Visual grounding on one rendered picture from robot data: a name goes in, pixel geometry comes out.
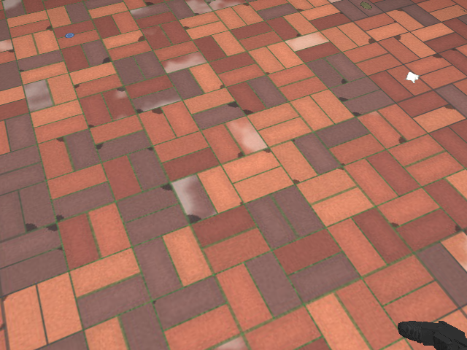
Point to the right robot hand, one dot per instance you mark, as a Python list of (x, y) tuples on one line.
[(441, 335)]

